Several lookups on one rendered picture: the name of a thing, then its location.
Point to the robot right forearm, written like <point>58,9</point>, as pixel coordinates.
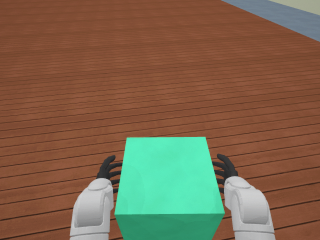
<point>250,212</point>

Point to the left robot hand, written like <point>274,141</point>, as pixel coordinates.
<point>104,171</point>

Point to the robot left forearm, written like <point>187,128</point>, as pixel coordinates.
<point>91,212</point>

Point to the right robot hand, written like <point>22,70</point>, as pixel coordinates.
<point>229,170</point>

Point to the carton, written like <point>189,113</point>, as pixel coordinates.
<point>168,190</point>

